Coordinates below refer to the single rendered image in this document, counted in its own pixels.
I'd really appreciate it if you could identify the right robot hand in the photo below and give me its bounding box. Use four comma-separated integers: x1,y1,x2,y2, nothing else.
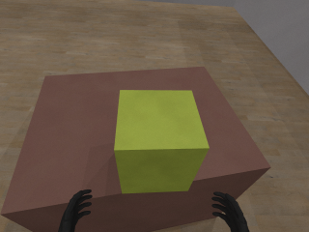
211,191,250,232

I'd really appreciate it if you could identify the carton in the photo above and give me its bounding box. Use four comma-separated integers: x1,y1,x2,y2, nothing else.
114,90,210,194

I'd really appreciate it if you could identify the left robot hand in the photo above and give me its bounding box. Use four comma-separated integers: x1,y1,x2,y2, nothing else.
58,189,93,232

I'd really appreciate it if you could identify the pedestal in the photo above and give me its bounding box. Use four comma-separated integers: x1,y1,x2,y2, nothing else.
0,66,271,232

